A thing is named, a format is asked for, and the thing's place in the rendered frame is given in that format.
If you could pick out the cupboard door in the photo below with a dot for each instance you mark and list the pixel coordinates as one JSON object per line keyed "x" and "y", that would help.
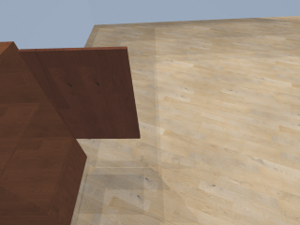
{"x": 90, "y": 88}

